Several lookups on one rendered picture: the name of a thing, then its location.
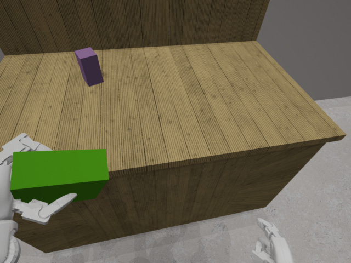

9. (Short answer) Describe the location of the table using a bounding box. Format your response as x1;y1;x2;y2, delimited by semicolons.
0;0;346;253

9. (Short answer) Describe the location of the left robot forearm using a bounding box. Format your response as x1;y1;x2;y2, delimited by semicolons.
0;220;21;263

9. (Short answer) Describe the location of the robot right hand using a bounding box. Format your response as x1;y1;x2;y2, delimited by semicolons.
252;218;295;263

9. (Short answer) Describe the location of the robot left hand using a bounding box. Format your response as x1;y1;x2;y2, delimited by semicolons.
0;133;77;225

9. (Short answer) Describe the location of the sponge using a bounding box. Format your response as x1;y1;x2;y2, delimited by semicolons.
10;149;109;205

